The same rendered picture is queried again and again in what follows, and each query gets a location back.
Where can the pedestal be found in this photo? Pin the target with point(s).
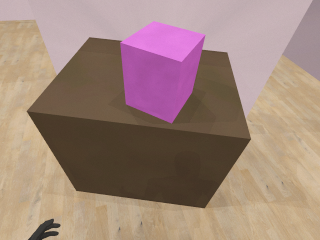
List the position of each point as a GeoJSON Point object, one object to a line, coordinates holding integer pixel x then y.
{"type": "Point", "coordinates": [107, 147]}

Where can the carton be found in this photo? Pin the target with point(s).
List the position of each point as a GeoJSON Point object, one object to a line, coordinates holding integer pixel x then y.
{"type": "Point", "coordinates": [160, 64]}

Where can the robot left hand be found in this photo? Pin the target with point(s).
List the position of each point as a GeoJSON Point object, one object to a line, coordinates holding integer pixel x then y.
{"type": "Point", "coordinates": [40, 233]}

